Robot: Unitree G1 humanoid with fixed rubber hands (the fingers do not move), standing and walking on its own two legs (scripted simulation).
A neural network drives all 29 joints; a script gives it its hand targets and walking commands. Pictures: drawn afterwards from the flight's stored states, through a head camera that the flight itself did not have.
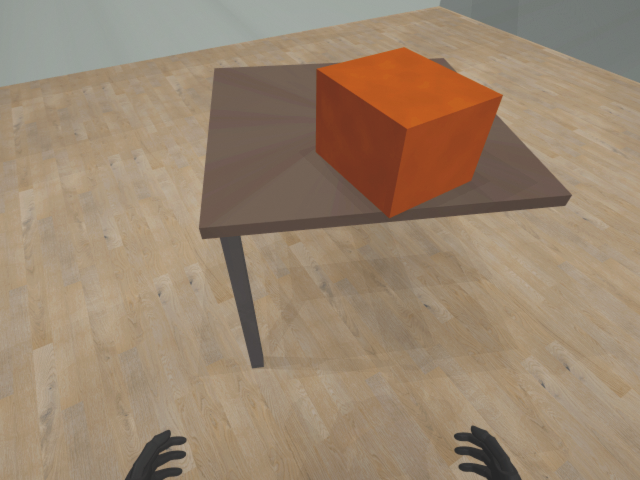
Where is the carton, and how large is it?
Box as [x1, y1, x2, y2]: [316, 47, 502, 217]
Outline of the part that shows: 404,47 318,68 316,74 316,152 388,217 397,214 471,179 502,96 501,94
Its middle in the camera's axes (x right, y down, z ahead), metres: +0.18 -0.26 +0.86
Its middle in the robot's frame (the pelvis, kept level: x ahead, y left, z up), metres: +0.83 -0.18 +0.04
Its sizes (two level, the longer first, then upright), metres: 0.289 0.246 0.206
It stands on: a table, 0.69 m high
